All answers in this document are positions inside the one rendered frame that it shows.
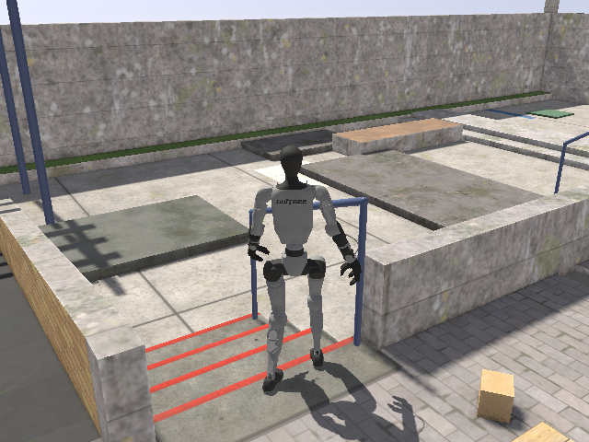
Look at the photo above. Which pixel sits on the right robot forearm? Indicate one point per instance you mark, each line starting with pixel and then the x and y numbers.
pixel 344 245

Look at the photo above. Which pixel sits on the robot left foot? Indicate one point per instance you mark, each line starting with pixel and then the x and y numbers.
pixel 269 384

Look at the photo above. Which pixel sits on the right robot upper arm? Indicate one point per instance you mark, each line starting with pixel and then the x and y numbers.
pixel 327 209

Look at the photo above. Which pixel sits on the left robot forearm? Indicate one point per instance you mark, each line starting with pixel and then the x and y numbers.
pixel 253 241

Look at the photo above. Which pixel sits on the left robot hand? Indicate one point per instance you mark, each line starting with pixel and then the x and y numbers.
pixel 256 257

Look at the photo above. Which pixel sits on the right robot hand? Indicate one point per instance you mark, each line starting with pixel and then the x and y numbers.
pixel 356 270

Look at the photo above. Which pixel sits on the robot head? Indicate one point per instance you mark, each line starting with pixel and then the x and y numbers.
pixel 291 159

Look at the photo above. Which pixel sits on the left robot upper arm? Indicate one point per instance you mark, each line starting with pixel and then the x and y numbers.
pixel 259 210

